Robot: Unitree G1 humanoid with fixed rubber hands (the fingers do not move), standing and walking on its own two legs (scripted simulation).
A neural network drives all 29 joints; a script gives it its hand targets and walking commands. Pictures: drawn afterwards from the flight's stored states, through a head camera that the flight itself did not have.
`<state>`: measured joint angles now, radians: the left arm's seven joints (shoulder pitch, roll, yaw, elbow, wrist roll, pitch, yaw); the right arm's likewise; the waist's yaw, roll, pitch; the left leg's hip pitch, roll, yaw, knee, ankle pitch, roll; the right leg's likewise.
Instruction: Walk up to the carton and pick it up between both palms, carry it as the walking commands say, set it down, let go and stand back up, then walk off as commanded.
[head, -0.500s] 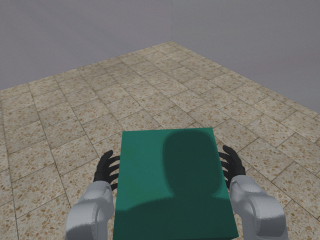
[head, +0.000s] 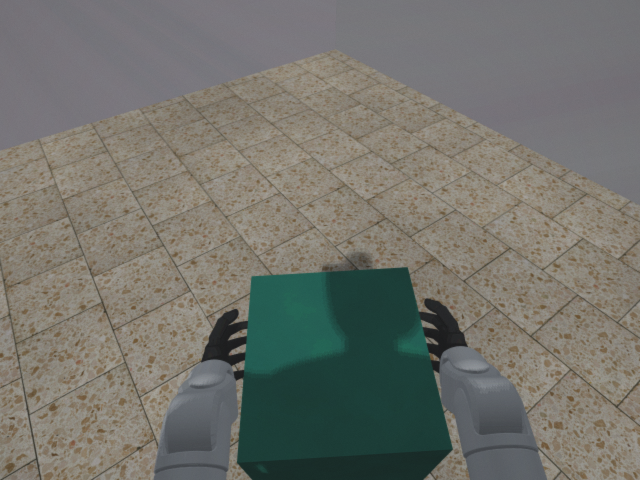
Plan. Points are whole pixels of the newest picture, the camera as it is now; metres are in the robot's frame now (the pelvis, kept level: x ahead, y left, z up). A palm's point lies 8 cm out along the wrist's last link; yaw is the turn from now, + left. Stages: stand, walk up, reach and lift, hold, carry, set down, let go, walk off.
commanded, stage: hold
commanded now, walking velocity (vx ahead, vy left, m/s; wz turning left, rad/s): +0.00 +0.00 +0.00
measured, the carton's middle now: (335, 389) +0.26 +0.00 -0.05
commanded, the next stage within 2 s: set down in 0.62 s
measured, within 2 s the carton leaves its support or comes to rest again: neither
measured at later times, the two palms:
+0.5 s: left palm (218, 335) +0.29 +0.14 +0.06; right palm (458, 325) +0.29 -0.15 +0.06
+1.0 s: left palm (219, 350) +0.29 +0.15 +0.02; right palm (444, 334) +0.31 -0.14 +0.02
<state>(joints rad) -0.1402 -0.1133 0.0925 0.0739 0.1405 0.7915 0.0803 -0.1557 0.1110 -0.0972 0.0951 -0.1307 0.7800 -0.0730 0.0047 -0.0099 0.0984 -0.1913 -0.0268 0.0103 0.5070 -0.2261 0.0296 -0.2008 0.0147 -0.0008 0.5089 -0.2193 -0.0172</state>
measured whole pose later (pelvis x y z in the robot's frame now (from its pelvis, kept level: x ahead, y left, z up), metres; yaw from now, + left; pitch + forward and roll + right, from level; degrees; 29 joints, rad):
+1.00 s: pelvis +0.00 -0.01 +0.00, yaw +1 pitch -6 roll +0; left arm -0.36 -0.18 0.35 0.45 0.33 0.59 -0.02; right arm -0.37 0.18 -0.34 0.47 -0.32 0.58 0.00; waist 0.01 0.00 0.05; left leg -0.19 -0.04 -0.05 0.53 -0.24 0.02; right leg -0.19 0.04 0.03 0.53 -0.24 -0.02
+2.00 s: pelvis -0.03 -0.01 -0.10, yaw +1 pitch +28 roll +0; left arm -0.59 -0.14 0.43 0.58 0.24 0.24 0.03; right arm -0.62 0.12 -0.39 0.62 -0.24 0.23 -0.04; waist 0.02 -0.01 -0.11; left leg -1.23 -0.08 -0.06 1.14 -0.40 0.00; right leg -1.24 0.08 0.05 1.14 -0.39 -0.01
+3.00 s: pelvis -0.06 -0.01 -0.25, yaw +0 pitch +40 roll +0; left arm -0.95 -0.01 0.44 0.74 0.15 0.23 0.09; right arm -1.00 -0.01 -0.37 0.81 -0.15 0.22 -0.11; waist 0.03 -0.01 -0.09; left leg -1.89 -0.14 -0.06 1.71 -0.53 -0.04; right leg -1.90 0.14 0.06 1.71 -0.51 0.02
